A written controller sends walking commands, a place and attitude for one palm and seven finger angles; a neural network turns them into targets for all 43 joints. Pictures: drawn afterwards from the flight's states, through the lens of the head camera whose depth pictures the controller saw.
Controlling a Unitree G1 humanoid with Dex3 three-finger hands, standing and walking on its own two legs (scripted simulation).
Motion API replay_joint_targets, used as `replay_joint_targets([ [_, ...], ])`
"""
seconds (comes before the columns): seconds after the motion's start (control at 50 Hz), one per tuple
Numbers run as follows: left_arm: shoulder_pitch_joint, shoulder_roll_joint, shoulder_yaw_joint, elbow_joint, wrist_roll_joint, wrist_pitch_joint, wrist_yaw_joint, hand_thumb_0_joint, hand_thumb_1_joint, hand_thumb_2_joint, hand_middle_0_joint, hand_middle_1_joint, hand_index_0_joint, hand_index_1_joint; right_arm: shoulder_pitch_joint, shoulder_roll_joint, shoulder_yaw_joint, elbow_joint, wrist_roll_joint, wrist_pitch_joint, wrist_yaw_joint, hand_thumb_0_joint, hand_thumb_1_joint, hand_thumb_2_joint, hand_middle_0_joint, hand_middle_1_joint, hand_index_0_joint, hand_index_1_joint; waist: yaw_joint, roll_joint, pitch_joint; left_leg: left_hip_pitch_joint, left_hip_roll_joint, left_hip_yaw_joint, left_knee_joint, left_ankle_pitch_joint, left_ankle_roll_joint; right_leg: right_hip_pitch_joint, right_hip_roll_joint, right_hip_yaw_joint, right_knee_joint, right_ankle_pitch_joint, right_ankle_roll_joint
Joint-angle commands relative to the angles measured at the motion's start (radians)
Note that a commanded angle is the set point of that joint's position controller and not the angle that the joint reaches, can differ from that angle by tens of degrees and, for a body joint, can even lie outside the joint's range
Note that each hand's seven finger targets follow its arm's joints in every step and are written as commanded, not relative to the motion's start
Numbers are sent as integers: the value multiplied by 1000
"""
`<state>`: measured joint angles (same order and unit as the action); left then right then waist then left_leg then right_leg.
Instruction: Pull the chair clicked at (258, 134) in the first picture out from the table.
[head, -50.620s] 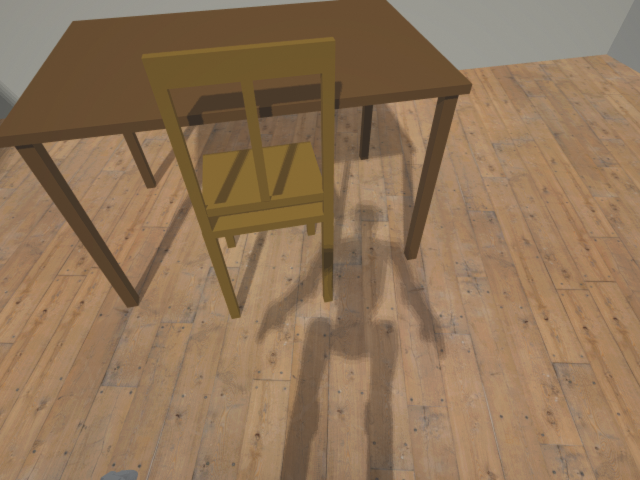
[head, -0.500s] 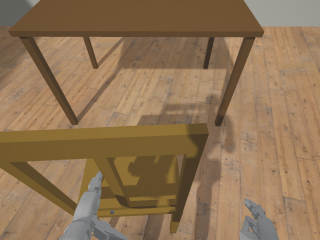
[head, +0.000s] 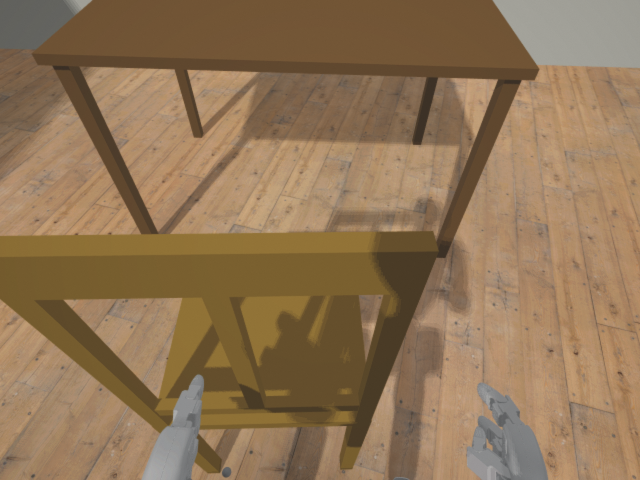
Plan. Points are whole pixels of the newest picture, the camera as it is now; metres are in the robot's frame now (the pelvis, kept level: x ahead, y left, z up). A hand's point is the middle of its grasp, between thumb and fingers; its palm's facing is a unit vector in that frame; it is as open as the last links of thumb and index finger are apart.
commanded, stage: draw the hand back to the body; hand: left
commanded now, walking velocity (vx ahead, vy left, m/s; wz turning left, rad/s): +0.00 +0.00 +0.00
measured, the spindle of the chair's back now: (242, 359) +0.27 +0.11 +0.00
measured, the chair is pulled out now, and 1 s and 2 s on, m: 0.61 0.61 0.60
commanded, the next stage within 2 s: step back with the hand held close in 1.60 s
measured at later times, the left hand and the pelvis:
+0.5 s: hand (165, 434) +0.17 +0.15 +0.09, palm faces +0.03 -0.99 -0.10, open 17.5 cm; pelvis +0.00 -0.01 -0.01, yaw +0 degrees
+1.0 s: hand (103, 405) +0.18 +0.20 +0.13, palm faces +0.20 -0.88 -0.43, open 12.3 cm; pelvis +0.02 -0.02 +0.05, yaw +0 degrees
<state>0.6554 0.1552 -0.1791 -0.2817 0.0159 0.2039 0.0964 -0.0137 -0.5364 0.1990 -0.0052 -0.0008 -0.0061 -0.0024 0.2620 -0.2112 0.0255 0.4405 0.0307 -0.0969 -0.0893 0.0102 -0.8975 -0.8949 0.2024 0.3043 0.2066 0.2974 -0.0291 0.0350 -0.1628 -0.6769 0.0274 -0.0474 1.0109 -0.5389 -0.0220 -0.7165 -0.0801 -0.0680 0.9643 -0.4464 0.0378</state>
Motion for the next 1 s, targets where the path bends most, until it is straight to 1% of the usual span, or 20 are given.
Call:
replay_joint_targets([
  [0.0, 74, 50, 26, -246, 0, -75, -6, 0, -550, 200, 0, 0, 0, 0, -81, -116, -55, -180, 1, -54, -13, 0, -900, -900, 200, 300, 200, 300, -15, -36, -89, 11, -33, 20, -155, 244, 34, 119, 44, -30, -129, 139, -42],
  [0.02, -27, -32, 27, -397, -109, -221, -22, 0, -550, 200, 0, 0, 0, 0, -74, -104, -55, -167, 0, -82, -12, 0, -900, -900, 200, 300, 200, 300, -23, -69, -65, -19, -43, 16, -110, 267, 28, 62, 55, -51, -101, 168, -41],
  [0.04, 17, 17, 61, -348, -106, -292, -30, 0, -550, 200, 0, 0, 0, 0, -75, -111, -63, -136, 1, -100, -10, 0, -900, -900, 200, 300, 200, 300, -8, -33, -102, -14, -43, 20, -94, 261, 27, 55, 55, -45, -82, 152, -44],
  [0.08, 26, 57, 114, -372, -128, -361, -38, 0, -550, 200, 0, 0, 0, 0, -63, -111, -67, -121, 4, -116, -10, 0, -900, -900, 200, 300, 200, 300, -3, -11, -129, -7, -42, 19, -90, 270, 25, 65, 55, -39, -76, 150, -46],
  [0.16, 59, 84, 181, -325, -147, -521, -81, 0, -550, 200, 0, 0, 0, 0, -85, -96, -87, -81, 11, -125, 10, 0, -900, -900, 200, 300, 200, 300, 18, -6, -112, -61, -35, 13, -54, 286, 15, 35, 58, -35, -30, 158, -53],
  [0.18, 60, 57, 158, -319, -150, -565, -100, 0, -550, 200, 0, 0, 0, 0, -88, -90, -87, -78, 10, -125, 22, 0, -900, -900, 200, 300, 200, 300, 14, -15, -114, -77, -35, 15, -41, 283, 12, 23, 57, -36, -10, 161, -52],
  [0.22, 65, 74, 183, -281, -159, -644, -146, 0, -550, 200, 0, 0, 0, 0, -109, -87, -100, -65, 13, -120, 40, 0, -900, -900, 200, 300, 200, 300, 17, -30, -121, -111, -28, 18, -9, 270, 11, 10, 54, -21, 10, 166, -49],
  [0.26, 154, 100, 213, -254, -163, -615, -185, 0, -550, 200, 0, 0, 0, 0, -131, -92, -107, -93, 22, -99, 47, 0, -900, -900, 200, 300, 200, 300, 41, 16, -146, -80, -27, 33, -46, 265, 15, 78, 51, -13, -19, 159, -53],
  [0.28, 146, 98, 204, -294, -171, -587, -199, 0, -550, 200, 0, 0, 0, 0, -127, -93, -103, -112, 27, -89, 47, 0, -900, -900, 200, 300, 200, 300, 33, 20, -163, -52, -27, 35, -66, 267, 17, 108, 48, -16, -31, 168, -51],
  [0.36, 130, 159, 297, -412, -223, -479, -202, 0, -550, 200, 0, 0, 0, 0, -146, -87, -100, -136, 41, -65, 14, 0, -900, -900, 200, 300, 200, 300, 32, -25, -189, -14, -26, 29, -101, 272, 28, 184, 49, -17, -79, 189, -44],
  [0.44, 75, 168, 355, -450, -267, -495, -175, 0, -477, 235, -10, -15, -10, -15, -117, -76, -92, -106, 45, -82, -10, 0, -900, -900, 200, 300, 200, 300, 18, -61, -118, 13, -23, 17, -126, 284, 27, 182, 55, -26, -123, 200, -39],
  [0.5, 54, 160, 351, -417, -271, -510, -189, 0, -369, 287, -25, -37, -25, -37, -110, -83, -84, -81, 47, -105, -10, 0, -900, -900, 200, 300, 200, 300, 10, -26, -74, 51, -21, 14, -152, 298, 24, 177, 56, -36, -146, 203, -39],
  [0.52, 115, 356, 415, -381, -97, -385, -59, 0, -332, 305, -30, -45, -30, -45, -95, -85, -89, -105, 22, -72, -36, 0, -900, -900, 200, 300, 200, 300, 87, 16, -124, 111, 23, 26, -214, 303, 18, 269, 20, 14, -186, 195, -66],
  [0.54, 115, 234, 338, -447, -82, -334, -15, 0, -296, 322, -35, -53, -35, -53, -87, -72, -73, -132, 20, -62, -41, 0, -900, -900, 200, 300, 200, 300, 50, 25, -61, 129, 13, 29, -236, 303, 17, 268, 14, -4, -208, 209, -60],
  [0.56, 99, 237, 345, -433, -74, -306, 10, 0, -260, 340, -40, -60, -40, -60, -93, -75, -75, -121, 22, -60, -42, 0, -900, -900, 200, 300, 200, 300, 49, 21, -52, 133, 13, 22, -245, 295, 13, 281, 14, -5, -225, 198, -61],
  [0.58, 110, 191, 314, -397, -64, -286, 25, 0, -224, 357, -45, -68, -45, -68, -94, -72, -68, -108, 17, -49, -42, 0, -900, -900, 200, 300, 200, 300, 43, 21, -1, 148, 13, 28, -260, 297, 14, 281, 16, -12, -233, 203, -59],
  [0.72, 2, 309, 426, -435, -48, -254, 94, 0, 30, 480, -80, -120, -80, -120, -132, -81, -45, -92, 11, -37, -56, 0, -900, -900, 200, 300, 200, 300, 61, 8, 47, 279, 16, 25, -381, 308, 15, 401, 17, -17, -340, 223, -61],
  [0.76, -35, 354, 472, -459, -50, -253, 105, 0, 102, 515, -90, -135, -90, -135, -149, -81, -38, -80, 14, -49, -57, 0, -900, -900, 200, 300, 200, 300, 70, 56, 57, 304, 13, 26, -410, 319, 13, 443, 17, -11, -374, 233, -65],
  [0.88, -94, 391, 546, -467, -59, -263, 120, 0, 320, 620, -120, -180, -120, -180, -159, -81, -29, -34, 7, -88, -53, 0, -900, -900, 200, 300, 200, 300, 71, 88, 83, 399, 14, 41, -469, 382, 10, 511, 21, -4, -436, 317, -66],
  [0.98, -172, 437, 603, -515, -66, -272, 130, 0, 501, 707, -145, -218, -145, -218, -166, -90, -27, -1, 3, -126, -46, 0, -900, -900, 200, 300, 200, 300, 74, 117, 63, 465, 14, 46, -509, 437, 8, 567, 22, 2, -463, 375, -66],
])
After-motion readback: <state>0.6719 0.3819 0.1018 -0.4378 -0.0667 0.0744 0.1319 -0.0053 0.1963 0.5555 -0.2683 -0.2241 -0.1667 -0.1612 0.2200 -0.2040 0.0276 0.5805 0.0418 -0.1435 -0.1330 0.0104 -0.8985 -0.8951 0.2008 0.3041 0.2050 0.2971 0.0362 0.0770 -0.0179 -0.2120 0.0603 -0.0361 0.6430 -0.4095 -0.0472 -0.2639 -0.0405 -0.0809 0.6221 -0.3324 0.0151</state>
